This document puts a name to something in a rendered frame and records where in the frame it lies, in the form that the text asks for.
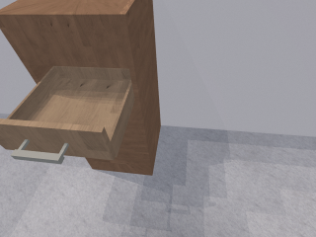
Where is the drawer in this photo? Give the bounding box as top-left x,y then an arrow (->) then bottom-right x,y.
0,66 -> 135,161

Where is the cabinet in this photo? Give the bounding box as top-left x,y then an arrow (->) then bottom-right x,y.
0,0 -> 161,176

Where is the handle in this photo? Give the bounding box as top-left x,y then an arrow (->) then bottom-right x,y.
11,139 -> 69,165

